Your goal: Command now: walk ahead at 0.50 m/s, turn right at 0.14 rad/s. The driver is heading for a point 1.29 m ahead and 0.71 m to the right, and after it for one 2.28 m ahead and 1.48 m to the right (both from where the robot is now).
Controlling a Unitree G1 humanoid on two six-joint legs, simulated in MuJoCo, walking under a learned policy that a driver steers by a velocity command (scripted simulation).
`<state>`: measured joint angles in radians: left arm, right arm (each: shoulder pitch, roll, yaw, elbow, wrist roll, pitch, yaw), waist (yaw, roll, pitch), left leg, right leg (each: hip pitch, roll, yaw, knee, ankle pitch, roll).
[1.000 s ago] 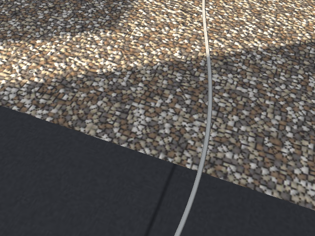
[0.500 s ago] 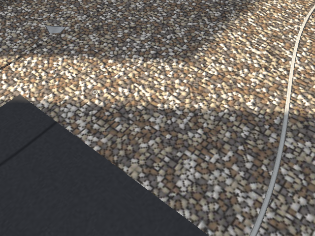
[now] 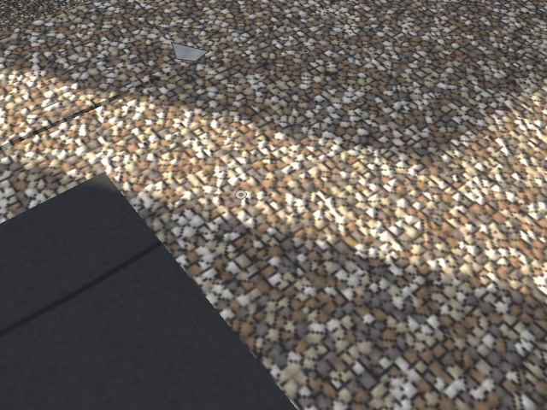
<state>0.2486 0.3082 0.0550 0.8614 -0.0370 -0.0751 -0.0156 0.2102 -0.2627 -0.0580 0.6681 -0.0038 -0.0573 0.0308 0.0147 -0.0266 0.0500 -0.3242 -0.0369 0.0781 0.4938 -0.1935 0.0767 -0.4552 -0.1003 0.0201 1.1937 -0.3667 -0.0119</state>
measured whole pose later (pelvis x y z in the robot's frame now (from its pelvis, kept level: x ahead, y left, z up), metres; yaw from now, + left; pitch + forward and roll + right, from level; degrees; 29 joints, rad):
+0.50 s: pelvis +0.28 -0.07 -0.01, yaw -16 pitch +2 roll +0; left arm 0.15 0.29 0.07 0.72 -0.02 -0.05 -0.04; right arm 0.27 -0.28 -0.06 0.79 0.02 -0.09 -0.01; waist 0.00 -0.01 0.06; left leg -0.27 0.02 0.01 1.21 -0.46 0.00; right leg -0.44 0.08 -0.04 0.60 -0.19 -0.11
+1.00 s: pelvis +0.57 -0.11 +0.00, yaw -34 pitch +2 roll +1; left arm 0.32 0.31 0.07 0.71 -0.03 -0.02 0.01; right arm 0.17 -0.26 -0.06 0.70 -0.01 -0.11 0.01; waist 0.01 -0.04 0.01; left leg -0.35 -0.02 0.03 0.50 -0.19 0.02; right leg -0.42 0.03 0.09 1.20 -0.40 -0.02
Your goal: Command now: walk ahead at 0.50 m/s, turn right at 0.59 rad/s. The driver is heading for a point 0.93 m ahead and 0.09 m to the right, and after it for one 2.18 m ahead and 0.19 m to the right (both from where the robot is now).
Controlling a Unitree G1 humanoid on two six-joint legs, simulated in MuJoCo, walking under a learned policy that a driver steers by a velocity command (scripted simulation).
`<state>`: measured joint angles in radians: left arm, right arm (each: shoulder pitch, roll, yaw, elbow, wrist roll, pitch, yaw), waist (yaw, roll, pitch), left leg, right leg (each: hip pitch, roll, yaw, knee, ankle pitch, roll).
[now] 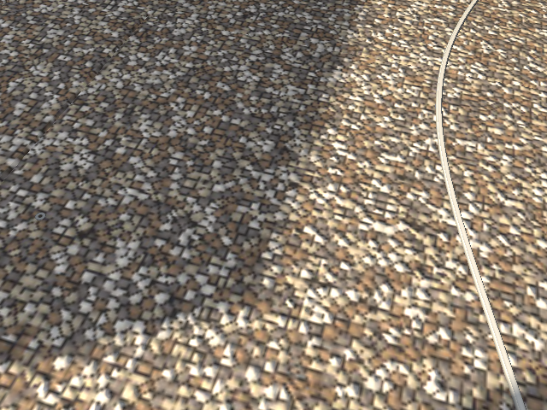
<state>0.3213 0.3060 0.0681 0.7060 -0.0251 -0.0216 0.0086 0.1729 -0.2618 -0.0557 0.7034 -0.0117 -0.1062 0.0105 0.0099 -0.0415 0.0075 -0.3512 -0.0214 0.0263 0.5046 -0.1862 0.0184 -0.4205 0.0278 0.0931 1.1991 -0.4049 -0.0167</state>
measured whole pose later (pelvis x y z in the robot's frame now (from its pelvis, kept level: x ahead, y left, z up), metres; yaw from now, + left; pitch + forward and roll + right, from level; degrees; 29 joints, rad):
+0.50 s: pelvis +0.26 -0.08 -0.01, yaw -17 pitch +2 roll +0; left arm 0.16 0.29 0.06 0.62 -0.02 -0.04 -0.04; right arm 0.27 -0.31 -0.05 0.82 0.03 -0.09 0.01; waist -0.03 0.01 0.06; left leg -0.32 0.07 0.01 1.19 -0.44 0.00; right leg -0.42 0.05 -0.04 0.59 -0.19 -0.09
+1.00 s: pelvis +0.55 -0.10 -0.01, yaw -19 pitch +2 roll +0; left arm 0.36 0.30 0.06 0.81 -0.02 -0.05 0.00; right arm 0.11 -0.28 -0.04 0.75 0.00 -0.10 0.04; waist 0.03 -0.02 0.03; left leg -0.45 -0.01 0.04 0.57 -0.16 0.05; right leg -0.24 0.02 0.07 1.05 -0.48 -0.03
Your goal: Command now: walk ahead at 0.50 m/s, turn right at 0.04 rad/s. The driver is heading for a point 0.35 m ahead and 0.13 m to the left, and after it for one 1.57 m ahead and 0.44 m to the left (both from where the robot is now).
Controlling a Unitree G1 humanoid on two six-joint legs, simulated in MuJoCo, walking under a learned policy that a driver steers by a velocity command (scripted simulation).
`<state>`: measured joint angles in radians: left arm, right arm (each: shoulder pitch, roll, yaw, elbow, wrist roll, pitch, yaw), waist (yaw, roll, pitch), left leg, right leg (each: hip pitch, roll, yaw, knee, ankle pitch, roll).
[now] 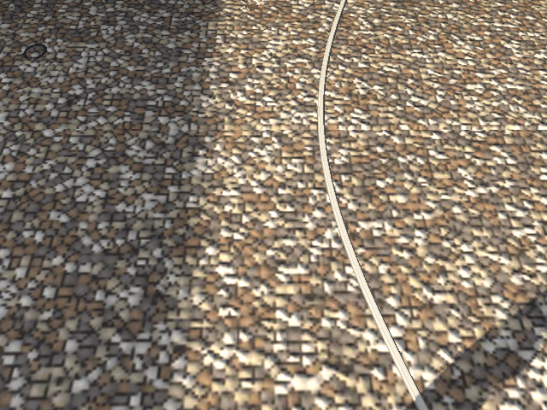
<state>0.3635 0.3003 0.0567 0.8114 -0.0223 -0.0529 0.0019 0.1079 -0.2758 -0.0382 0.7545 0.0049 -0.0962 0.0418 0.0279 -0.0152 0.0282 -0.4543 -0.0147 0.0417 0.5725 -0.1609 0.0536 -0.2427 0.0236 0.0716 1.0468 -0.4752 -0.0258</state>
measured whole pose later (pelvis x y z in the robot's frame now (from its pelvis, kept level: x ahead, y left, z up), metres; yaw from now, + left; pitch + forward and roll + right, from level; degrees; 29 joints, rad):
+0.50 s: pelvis +0.28 -0.04 +0.00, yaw +8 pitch +2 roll +0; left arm 0.08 0.26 0.04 0.70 0.00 -0.10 -0.02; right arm 0.38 -0.30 -0.05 0.87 0.03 -0.05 -0.01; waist -0.06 0.02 0.02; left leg -0.25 -0.01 -0.09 0.96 -0.50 0.03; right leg -0.44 -0.01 -0.02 0.55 -0.15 -0.02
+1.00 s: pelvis +0.51 +0.07 -0.01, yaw +25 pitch +1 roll -2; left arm 0.26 0.30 0.08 0.86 -0.01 -0.06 0.00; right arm 0.11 -0.30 -0.08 0.67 0.02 -0.02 0.04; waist 0.03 0.01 0.07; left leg -0.50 -0.02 0.05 0.67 -0.20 0.11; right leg -0.16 -0.09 -0.09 0.99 -0.51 0.04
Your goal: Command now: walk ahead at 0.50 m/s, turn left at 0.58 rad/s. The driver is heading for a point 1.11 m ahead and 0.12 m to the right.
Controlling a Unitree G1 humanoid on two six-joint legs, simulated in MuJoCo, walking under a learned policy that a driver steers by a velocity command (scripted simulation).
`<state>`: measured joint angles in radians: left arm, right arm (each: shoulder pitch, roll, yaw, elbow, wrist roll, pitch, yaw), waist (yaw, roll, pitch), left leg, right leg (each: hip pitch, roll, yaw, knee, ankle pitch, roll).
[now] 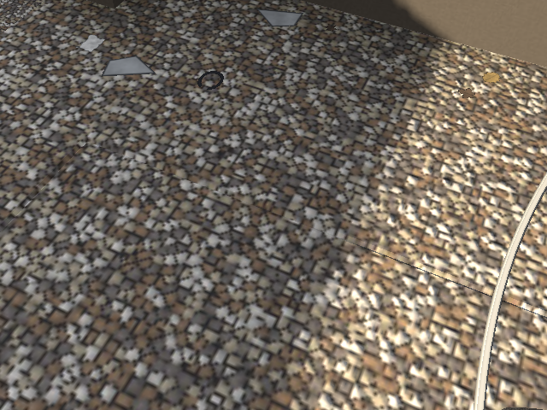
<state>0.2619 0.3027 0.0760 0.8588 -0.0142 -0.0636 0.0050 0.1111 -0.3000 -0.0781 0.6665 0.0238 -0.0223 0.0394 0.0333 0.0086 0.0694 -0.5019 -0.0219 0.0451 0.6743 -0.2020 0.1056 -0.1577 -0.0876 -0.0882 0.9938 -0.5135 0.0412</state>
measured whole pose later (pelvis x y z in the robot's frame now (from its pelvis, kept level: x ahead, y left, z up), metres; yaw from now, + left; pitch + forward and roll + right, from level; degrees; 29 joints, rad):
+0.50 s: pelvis +0.29 -0.03 +0.01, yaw +7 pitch +2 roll +0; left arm 0.04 0.27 0.04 0.75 0.00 -0.11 -0.04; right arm 0.39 -0.30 -0.07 0.82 0.01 -0.03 -0.01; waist -0.06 0.01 0.01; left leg -0.02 -0.04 -0.09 0.57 -0.46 0.05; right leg -0.48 0.01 -0.03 0.52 -0.08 -0.06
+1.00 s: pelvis +0.58 +0.03 +0.01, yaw +7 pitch +3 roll -2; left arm 0.38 0.30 0.06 0.93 -0.02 -0.05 0.00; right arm 0.04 -0.26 -0.03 0.69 0.01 -0.09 0.04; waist 0.08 0.01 0.01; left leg -0.49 0.03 0.01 0.49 -0.03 0.06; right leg 0.05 0.01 -0.02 0.37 -0.44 0.00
